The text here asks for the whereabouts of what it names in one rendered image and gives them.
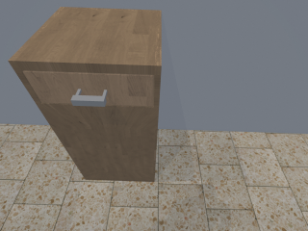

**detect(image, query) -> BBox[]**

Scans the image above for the handle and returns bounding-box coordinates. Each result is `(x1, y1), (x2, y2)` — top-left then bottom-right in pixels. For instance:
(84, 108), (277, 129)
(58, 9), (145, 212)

(70, 89), (108, 107)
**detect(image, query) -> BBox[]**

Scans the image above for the drawer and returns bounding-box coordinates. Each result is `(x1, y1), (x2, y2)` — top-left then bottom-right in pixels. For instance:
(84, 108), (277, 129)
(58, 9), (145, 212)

(23, 70), (154, 107)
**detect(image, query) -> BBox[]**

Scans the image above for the cabinet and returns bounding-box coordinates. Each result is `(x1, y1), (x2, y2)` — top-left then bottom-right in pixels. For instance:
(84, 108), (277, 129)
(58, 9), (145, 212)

(8, 7), (162, 182)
